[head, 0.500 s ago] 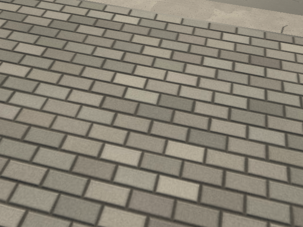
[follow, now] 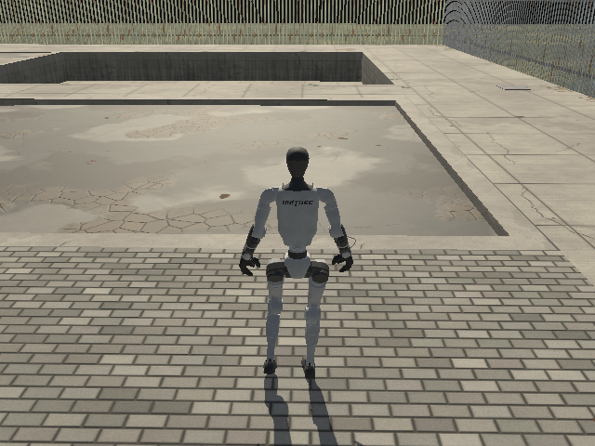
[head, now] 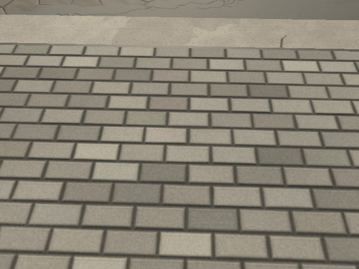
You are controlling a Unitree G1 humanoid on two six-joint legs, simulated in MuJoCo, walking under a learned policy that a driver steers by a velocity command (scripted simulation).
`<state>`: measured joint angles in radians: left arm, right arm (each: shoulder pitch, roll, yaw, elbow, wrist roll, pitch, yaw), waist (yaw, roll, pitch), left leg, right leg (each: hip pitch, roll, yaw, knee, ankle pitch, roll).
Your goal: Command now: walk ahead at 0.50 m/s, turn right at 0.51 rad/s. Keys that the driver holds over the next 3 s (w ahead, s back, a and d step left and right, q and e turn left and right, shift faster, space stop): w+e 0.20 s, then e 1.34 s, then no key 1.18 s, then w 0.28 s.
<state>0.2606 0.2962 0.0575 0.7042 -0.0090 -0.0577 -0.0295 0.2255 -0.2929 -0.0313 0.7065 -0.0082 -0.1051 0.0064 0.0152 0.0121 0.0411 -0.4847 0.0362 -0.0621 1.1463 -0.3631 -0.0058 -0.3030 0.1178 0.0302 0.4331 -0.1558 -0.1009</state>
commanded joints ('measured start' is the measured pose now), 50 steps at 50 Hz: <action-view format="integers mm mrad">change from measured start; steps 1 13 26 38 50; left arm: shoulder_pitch -18 51 16 17 -108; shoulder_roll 132 145 76 223 198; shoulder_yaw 34 49 32 95 69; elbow -75 -42 -132 -178 -193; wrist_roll -1 -15 -3 0 2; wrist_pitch -12 35 107 116 89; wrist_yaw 18 53 54 32 64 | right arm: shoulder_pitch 15 -122 -113 -51 -148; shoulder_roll -103 -134 -138 -123 -92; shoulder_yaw -31 -53 -63 -70 -55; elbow -76 -105 -55 19 -20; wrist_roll -11 -1 -8 13 8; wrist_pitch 0 -28 52 88 103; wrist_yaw -8 3 -26 -6 -23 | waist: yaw -34 -22 -6 2 -11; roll -47 -135 107 -119 -146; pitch -67 -85 -143 -154 -175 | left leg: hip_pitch -129 170 330 167 1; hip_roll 51 -48 264 142 -48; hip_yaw -9 -9 -26 239 -3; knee -113 -725 -857 -414 -300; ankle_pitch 45 383 676 226 -2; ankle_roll -46 -1 251 15 -86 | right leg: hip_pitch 102 139 -255 259 148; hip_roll -272 -189 -187 -259 -300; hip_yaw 311 364 19 126 306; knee -206 73 588 -42 -46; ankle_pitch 282 202 -187 406 339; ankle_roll -214 -29 183 -15 -136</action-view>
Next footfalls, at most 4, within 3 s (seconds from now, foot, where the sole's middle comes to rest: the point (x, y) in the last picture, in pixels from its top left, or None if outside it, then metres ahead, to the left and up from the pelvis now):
0.28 left None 0.36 0.14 -0.77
0.76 right None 0.29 -0.12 -0.77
1.18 left None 0.42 0.07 -0.77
1.60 right None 0.20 -0.09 -0.77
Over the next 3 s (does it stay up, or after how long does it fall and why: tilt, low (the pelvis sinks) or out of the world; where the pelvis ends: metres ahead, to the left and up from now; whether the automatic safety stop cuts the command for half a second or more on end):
stays up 0.31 -0.03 -0.01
